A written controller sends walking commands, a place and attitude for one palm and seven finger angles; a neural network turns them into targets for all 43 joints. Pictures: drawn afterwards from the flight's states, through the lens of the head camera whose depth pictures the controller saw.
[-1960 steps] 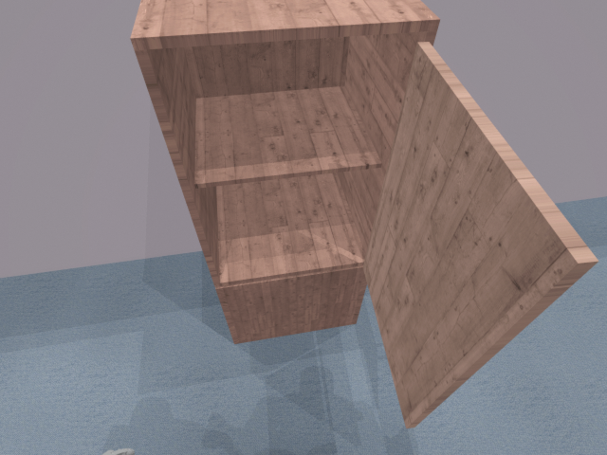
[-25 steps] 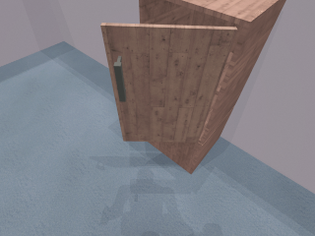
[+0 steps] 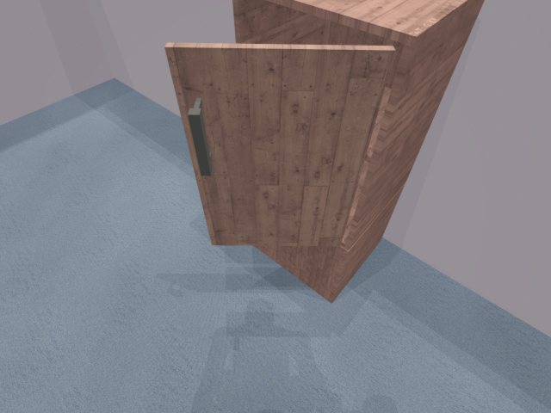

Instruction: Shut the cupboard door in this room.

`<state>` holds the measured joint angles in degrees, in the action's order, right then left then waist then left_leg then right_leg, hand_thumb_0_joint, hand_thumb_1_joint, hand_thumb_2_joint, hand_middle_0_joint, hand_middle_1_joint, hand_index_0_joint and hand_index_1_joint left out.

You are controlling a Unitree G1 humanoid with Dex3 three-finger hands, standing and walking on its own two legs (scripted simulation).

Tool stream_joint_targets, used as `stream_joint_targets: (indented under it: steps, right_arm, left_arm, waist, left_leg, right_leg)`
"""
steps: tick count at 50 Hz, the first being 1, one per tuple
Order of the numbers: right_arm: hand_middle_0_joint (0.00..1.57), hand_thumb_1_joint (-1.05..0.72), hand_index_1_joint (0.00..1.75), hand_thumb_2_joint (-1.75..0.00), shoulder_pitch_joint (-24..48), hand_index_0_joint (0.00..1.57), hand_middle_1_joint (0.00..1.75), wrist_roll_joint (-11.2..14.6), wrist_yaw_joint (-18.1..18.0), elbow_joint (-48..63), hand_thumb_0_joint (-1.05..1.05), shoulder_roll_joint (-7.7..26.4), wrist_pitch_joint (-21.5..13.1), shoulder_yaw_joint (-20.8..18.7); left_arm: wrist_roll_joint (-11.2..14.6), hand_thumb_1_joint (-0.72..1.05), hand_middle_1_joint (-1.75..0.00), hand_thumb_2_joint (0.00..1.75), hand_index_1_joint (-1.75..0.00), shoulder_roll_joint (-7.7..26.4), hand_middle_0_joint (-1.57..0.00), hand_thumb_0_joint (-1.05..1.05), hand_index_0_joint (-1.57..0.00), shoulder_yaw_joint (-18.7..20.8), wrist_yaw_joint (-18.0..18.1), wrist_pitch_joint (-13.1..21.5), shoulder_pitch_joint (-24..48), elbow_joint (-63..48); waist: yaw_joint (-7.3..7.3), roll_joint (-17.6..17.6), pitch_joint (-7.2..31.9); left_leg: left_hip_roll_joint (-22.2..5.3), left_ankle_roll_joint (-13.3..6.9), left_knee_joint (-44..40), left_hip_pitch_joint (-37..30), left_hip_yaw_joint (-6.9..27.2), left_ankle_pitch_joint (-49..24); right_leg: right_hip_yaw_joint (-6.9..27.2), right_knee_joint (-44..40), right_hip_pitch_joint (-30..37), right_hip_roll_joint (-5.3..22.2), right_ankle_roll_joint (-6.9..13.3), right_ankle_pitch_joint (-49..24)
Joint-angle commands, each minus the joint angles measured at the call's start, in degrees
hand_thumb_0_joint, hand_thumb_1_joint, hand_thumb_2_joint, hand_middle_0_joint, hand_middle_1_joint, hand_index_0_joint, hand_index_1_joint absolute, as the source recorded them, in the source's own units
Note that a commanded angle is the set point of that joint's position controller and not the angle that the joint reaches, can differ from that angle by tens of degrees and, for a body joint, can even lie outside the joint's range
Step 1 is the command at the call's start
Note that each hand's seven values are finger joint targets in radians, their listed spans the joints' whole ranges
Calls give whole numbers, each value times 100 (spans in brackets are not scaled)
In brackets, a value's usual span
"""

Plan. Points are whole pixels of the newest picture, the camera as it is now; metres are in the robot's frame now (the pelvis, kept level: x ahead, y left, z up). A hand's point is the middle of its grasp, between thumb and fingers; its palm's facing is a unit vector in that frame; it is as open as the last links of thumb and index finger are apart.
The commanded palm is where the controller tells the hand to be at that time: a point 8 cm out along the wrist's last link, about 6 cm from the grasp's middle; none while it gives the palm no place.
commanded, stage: look again from close up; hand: left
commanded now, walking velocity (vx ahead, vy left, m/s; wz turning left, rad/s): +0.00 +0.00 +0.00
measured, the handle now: (202, 138) +0.60 +0.18 +0.06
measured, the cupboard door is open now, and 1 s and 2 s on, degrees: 40 40 40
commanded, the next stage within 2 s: shuffle to correct the standing spot in 0.04 s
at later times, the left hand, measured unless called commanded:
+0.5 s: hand out of the picture -0.02 +0.16 -0.19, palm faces +0.05 -0.99 -0.12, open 7.4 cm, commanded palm none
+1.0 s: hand (203, 392) +0.19 +0.14 -0.18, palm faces +0.13 -0.97 -0.20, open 7.1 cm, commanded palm none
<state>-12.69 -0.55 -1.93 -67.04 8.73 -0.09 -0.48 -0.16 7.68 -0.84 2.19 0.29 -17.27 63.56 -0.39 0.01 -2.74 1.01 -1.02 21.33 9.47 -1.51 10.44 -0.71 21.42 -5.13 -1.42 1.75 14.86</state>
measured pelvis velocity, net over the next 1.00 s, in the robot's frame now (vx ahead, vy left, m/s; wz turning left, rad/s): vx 0.15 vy -0.04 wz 0.08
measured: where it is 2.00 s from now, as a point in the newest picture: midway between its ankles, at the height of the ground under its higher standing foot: outside the picture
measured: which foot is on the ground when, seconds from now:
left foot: down 0.00-0.82, up 0.84-1.00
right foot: down 0.00-0.48, up 0.50-0.78, down 0.80-1.00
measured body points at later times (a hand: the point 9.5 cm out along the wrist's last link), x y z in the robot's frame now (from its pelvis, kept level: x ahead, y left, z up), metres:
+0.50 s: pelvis +0.04 +0.01 -0.01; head +0.04 +0.02 +0.44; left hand -0.02 +0.21 -0.18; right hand -0.01 -0.21 -0.17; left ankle +0.01 +0.11 -0.75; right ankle -0.03 -0.09 -0.74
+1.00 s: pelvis +0.15 -0.04 -0.01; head +0.17 -0.04 +0.44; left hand +0.18 +0.19 -0.17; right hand +0.17 -0.28 -0.17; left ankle +0.14 +0.06 -0.70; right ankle +0.14 -0.16 -0.75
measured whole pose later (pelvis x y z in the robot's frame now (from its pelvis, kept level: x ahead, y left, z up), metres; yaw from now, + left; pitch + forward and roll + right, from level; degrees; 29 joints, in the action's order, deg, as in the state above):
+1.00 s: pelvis +0.15 -0.04 -0.01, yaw +4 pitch +0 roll -1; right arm -15.4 -1.6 -1.3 -62.9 9.9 -0.3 -3.6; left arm -1.3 8.9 3.5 2.0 2.3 -12.7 59.1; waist -1.1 0.5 -3.1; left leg -4.3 0.6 53.4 24.3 -4.9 25.0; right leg -8.1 29.6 -11.5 2.0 0.6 17.5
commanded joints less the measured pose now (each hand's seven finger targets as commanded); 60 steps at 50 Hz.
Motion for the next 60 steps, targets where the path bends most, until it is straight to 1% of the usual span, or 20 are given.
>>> stream_joint_targets:
  steps: [1,7,15,21,23,24,26,29,36,38,39,40,41,44,46,50,53,55,57,60]
  right_arm:
    - [20,-90,30,-90,-380,20,30,30,-1,99,0,474,-53,-34]
    - [20,-90,30,-90,-390,20,30,30,-1,93,0,448,-48,-25]
    - [20,-90,30,-90,-628,20,30,-69,39,168,0,324,-10,-79]
    - [20,-90,30,-90,-966,20,30,-58,30,214,0,171,-169,-83]
    - [20,-90,30,-90,-1363,20,30,-64,-5,94,0,343,-250,-103]
    - [20,-90,30,-90,-1705,20,30,-86,-35,-2,0,581,-274,-153]
    - [20,-90,30,-90,-2162,20,30,-129,-97,-58,0,717,-302,-186]
    - [20,-90,30,-90,-1930,20,30,-112,-120,39,0,575,-377,-133]
    - [20,-90,30,-90,-1364,20,30,-132,-103,179,0,686,-336,-228]
    - [20,-90,30,-90,-1316,20,30,-108,-68,165,0,671,-285,-270]
    - [20,-90,30,-90,-1397,20,30,-61,-20,162,0,500,-290,-254]
    - [20,-90,30,-90,-1418,20,30,-54,27,341,0,142,-284,-180]
    - [20,-90,30,-90,-1076,20,30,-49,10,506,0,253,-207,-230]
    - [20,-90,30,-90,-682,20,30,-93,77,573,0,191,-138,-279]
    - [20,-90,30,-90,-655,20,30,-97,125,601,0,72,-109,-264]
    - [20,-90,30,-90,-652,20,30,-56,131,610,0,-156,-117,-179]
    - [20,-90,30,-90,-874,20,30,-31,88,511,0,270,-175,-181]
    - [20,-90,30,-90,-646,20,30,-16,38,662,0,908,-183,-294]
    - [20,-90,30,-90,-179,20,30,-19,-30,755,0,840,-134,-258]
    - [20,-90,30,-90,-78,20,30,-25,-109,840,0,891,-86,-288]
  left_arm:
    - [-25,90,-30,90,-30,584,-20,0,-20,90,38,127,-378,-147]
    - [-32,90,-30,90,-30,514,-20,0,-20,83,37,135,-538,-81]
    - [-78,90,-30,90,-30,594,-20,0,-20,263,-53,40,-814,-84]
    - [-90,90,-30,90,-30,516,-20,0,-20,341,-98,79,-779,-173]
    - [-92,90,-30,90,-30,346,-20,0,-20,326,-118,92,-748,-199]
    - [-103,90,-30,90,-30,264,-20,0,-20,305,-120,109,-681,-242]
    - [-153,90,-30,90,-30,312,-20,0,-20,306,-107,130,-142,-474]
    - [-106,90,-30,90,-30,239,-20,0,-20,351,-158,167,124,-562]
    - [-61,90,-30,90,-30,207,-20,0,-20,408,-285,119,477,-765]
    - [-71,90,-30,90,-30,381,-20,0,-20,459,-273,165,-121,-532]
    - [-87,90,-30,90,-30,696,-20,0,-20,520,-224,221,-612,-335]
    - [-106,90,-30,90,-30,1239,-20,0,-20,636,-132,255,-1101,-218]
    - [-68,90,-30,90,-30,1335,-20,0,-20,635,-92,216,-1246,-209]
    - [-100,90,-30,90,-30,875,-20,0,-20,546,-60,200,-355,-393]
    - [-149,90,-30,90,-30,764,-20,0,-20,488,-43,225,-75,-470]
    - [-160,90,-30,90,-30,700,-20,0,-20,439,-38,229,32,-526]
    - [-79,90,-30,90,-30,774,-20,0,-20,374,-18,126,76,-570]
    - [-56,90,-30,90,-30,541,-20,0,-20,309,17,4,-306,-553]
    - [-81,90,-30,90,-30,484,-20,0,-20,280,60,-92,-328,-487]
    - [-64,90,-30,90,-30,625,-20,0,-20,308,77,-151,-406,-462]
  waist:
    - [-24,-95,-137]
    - [-6,-58,-290]
    - [41,-563,-686]
    - [-75,-141,-847]
    - [-143,782,-713]
    - [-215,1285,-498]
    - [-387,1107,-624]
    - [-236,316,-320]
    - [-43,845,5]
    - [229,436,290]
    - [427,-230,609]
    - [568,-1694,871]
    - [645,-1743,687]
    - [270,-1197,-318]
    - [65,-776,-420]
    - [-31,-535,-211]
    - [-127,-40,258]
    - [38,969,614]
    - [94,1431,231]
    - [41,1238,303]
  left_leg:
    - [-603,0,-277,-260,529,-629]
    - [-572,8,-305,-169,534,-408]
    - [-290,-6,476,612,170,1145]
    - [-380,-38,745,572,12,757]
    - [-906,-299,12,84,881,387]
    - [-1558,-680,-448,-327,1820,193]
    - [-2254,-1311,-764,-793,2675,-1221]
    - [-2022,-1272,-577,-731,2003,-2232]
    - [-1343,-775,-381,-172,1001,-1616]
    - [-986,-441,375,252,667,-928]
    - [-726,-224,1186,1018,397,-268]
    - [-152,41,2430,2209,-248,1386]
    - [-204,68,3607,2474,-183,2656]
    - [-688,69,4342,2570,35,1922]
    - [-744,128,3825,2093,-120,1705]
    - [-476,267,2014,883,-455,679]
    - [-527,266,511,-444,-324,-1412]
    - [-1689,-386,441,-484,699,-3606]
    - [-1776,-674,27,-56,791,-4185]
    - [-1962,-973,91,-545,807,-5211]
  right_leg:
    - [659,-575,-586,768,-20,-694]
    - [695,-634,-763,746,-11,-371]
    - [1142,-863,-1124,912,321,2105]
    - [1063,-362,-1269,971,536,1472]
    - [336,759,-1507,426,295,813]
    - [-185,1714,-1857,150,118,820]
    - [-89,3288,-2913,236,63,1717]
    - [104,3656,-2888,579,-16,1267]
    - [-453,1558,-1579,457,-133,372]
    - [-648,501,-316,283,-149,-458]
    - [-129,364,871,727,2,-641]
    - [1445,-27,1740,2054,524,-1021]
    - [2129,-488,1284,2670,1001,-1058]
    - [1492,-589,-179,2203,992,-403]
    - [731,-561,-716,2020,854,-1230]
    - [151,-181,-1153,1610,655,-2306]
    - [-128,628,-1180,1099,186,-2037]
    - [-364,1009,-1010,669,-254,81]
    - [-342,1519,-901,607,-321,972]
    - [-49,2424,-1357,567,-299,1622]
